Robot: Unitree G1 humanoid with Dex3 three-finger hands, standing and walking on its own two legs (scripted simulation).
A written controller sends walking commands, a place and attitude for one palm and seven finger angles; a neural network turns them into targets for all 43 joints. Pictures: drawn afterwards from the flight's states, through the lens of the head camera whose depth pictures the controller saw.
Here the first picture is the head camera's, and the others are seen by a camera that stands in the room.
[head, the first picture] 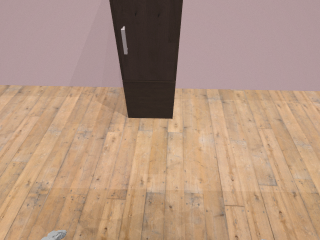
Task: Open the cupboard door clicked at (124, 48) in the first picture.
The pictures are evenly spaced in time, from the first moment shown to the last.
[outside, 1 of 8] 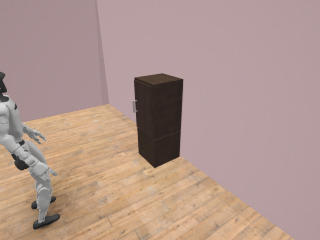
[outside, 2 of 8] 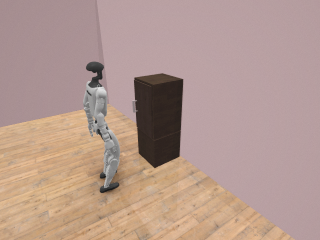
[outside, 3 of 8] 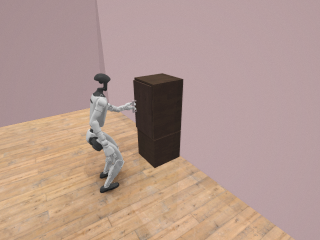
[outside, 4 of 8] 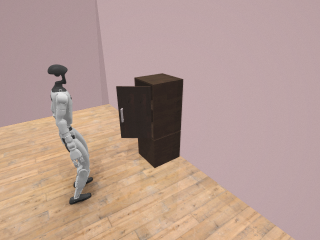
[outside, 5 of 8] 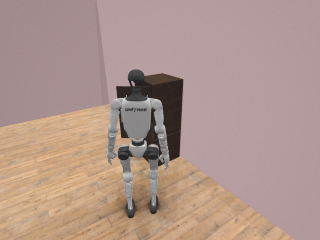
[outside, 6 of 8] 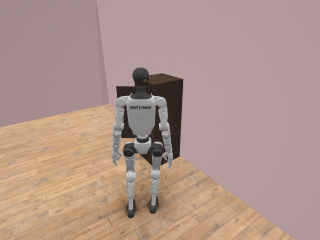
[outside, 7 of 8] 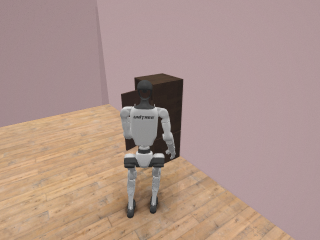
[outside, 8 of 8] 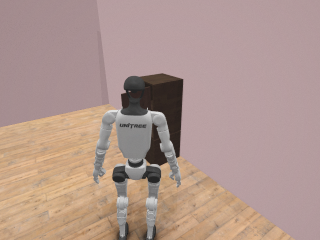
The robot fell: no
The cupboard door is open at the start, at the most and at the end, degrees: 0 101 100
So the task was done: yes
